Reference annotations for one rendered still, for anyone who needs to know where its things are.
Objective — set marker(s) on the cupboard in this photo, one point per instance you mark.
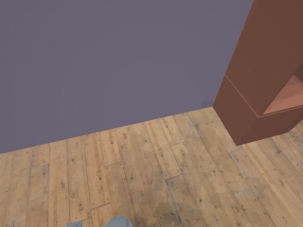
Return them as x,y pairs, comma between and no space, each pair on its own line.
261,94

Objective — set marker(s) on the left robot thigh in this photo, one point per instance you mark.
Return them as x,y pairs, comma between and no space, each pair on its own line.
119,222

